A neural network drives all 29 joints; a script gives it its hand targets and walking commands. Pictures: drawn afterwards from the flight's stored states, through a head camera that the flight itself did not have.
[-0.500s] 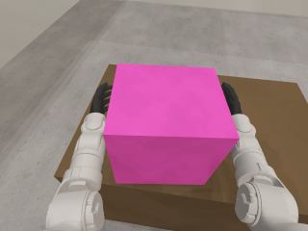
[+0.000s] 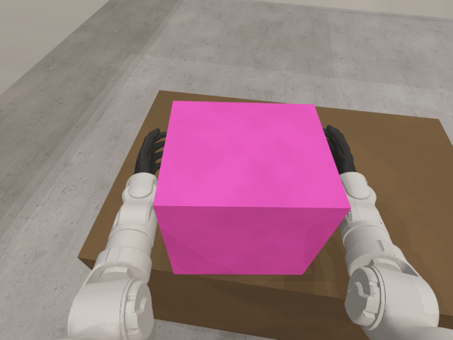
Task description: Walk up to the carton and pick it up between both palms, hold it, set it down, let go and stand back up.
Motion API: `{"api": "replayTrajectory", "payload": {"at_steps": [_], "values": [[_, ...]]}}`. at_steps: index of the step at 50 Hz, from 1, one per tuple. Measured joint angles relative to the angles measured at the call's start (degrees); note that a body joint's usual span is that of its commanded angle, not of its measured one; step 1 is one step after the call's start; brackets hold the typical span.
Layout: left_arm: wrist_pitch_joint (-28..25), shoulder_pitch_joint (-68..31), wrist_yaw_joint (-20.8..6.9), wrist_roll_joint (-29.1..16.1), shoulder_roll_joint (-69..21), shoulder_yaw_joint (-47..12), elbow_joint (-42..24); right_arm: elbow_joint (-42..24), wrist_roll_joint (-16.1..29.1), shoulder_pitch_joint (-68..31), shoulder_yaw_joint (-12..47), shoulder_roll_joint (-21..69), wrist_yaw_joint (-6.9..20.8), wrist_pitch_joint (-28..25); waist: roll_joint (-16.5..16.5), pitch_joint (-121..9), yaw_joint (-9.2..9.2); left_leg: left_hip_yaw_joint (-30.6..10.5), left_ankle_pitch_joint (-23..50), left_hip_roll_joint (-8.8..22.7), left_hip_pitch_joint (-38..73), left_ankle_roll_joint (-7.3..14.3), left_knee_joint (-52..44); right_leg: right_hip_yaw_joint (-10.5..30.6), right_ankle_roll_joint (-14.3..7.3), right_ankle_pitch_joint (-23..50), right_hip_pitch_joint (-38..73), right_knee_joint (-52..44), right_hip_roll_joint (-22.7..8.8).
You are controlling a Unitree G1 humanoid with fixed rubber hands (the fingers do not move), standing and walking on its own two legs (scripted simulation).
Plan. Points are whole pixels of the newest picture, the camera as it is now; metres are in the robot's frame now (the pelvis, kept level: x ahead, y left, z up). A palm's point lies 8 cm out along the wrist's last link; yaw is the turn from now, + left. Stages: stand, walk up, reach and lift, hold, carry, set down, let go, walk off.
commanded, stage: set down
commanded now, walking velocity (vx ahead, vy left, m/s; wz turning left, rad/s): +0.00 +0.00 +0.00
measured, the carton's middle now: (241, 192) +0.38 -0.03 +0.02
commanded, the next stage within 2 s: none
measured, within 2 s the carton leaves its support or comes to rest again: neither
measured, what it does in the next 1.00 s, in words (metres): stands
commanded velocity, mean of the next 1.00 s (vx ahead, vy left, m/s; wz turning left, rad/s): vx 0.00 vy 0.00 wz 0.00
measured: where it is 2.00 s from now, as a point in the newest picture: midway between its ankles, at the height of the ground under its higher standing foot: outside the picture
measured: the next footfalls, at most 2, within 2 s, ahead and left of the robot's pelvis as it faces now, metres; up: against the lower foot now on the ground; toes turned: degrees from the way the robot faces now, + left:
none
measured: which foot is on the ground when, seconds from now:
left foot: down 0.00-1.00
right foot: down 0.00-1.00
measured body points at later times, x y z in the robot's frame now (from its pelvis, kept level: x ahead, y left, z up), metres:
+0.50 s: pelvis +0.00 +0.00 +0.00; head +0.04 +0.00 +0.45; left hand +0.42 +0.15 +0.06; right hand +0.40 -0.22 +0.07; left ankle -0.02 +0.13 -0.75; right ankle +0.01 -0.11 -0.75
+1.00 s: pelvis +0.00 +0.00 +0.00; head +0.04 +0.01 +0.45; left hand +0.42 +0.15 +0.06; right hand +0.40 -0.22 +0.07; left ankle -0.02 +0.13 -0.75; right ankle +0.01 -0.11 -0.75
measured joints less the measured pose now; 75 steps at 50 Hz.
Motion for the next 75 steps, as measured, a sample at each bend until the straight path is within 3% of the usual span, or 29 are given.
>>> {"api": "replayTrajectory", "payload": {"at_steps": [18, 27, 53, 58, 64, 69, 75], "values": [[-5.24, -1.01, -0.08, 0.56, 0.67, 1.03, 3.4, 0.45, -2.07, -0.83, -0.71, 0.48, -0.83, -2.92, -0.35, 0.34, -0.05, 0.37, 0.95, 0.04, -1.25, 0.0, -0.9, -0.31, -0.1, 0.9, -1.33, -0.78, -0.13], [-6.31, -0.44, -0.69, 1.69, 0.36, 2.28, 3.8, 0.35, -4.39, -0.46, -2.91, 1.28, -0.03, -3.45, -0.26, 0.42, -0.11, 0.72, 0.83, -0.01, -0.3, 0.1, -1.29, -0.31, -0.07, 0.58, -0.67, -0.68, -0.26], [-7.66, -1.5, -1.59, 4.16, -0.19, 4.94, 4.76, 1.25, -4.48, -0.95, -3.88, 1.22, 0.36, -4.27, -0.84, 2.16, 0.22, 1.36, 0.36, 0.2, 0.84, 0.12, -0.81, -0.5, -0.11, 0.18, 0.3, -0.14, -0.29], [-9.33, -2.96, 1.3, 0.7, 1.86, 0.62, 8.04, 5.89, 0.38, -2.33, 0.92, -0.48, -2.18, -3.71, -0.77, 2.08, 0.1, 1.43, -0.34, 0.45, -1.4, 0.14, 0.97, -0.53, -0.18, -0.03, -1.58, 0.78, -0.13], [-13.65, -6.48, 5.02, -7.66, 4.46, -6.82, 16.79, 12.8, 12.93, -4.65, 12.05, -3.77, -5.78, -4.76, 0.39, -2.5, 1.28, 2.04, -2.17, 1.08, -9.77, 0.16, 5.5, 0.12, -0.16, -0.64, -9.54, 3.64, 0.36], [-15.99, -7.44, 5.37, -13.01, 4.8, -10.95, 21.23, 16.15, 24.35, -6.7, 22.38, -6.64, -7.38, -7.16, 2.26, -6.85, 3.4, 1.96, -4.55, 2.04, -16.08, -0.06, 10.41, 0.6, -0.05, -1.47, -15.11, 6.24, 1.28], [-16.94, -6.5, 4.25, -17.01, 5.16, -13.35, 22.26, 20.23, 32.0, -10.05, 28.99, -9.99, -6.94, -9.0, 2.94, -7.56, 5.0, 0.88, -5.9, 2.2, -18.83, -0.43, 13.62, 0.94, -0.08, -2.48, -18.0, 9.23, 1.76]]}}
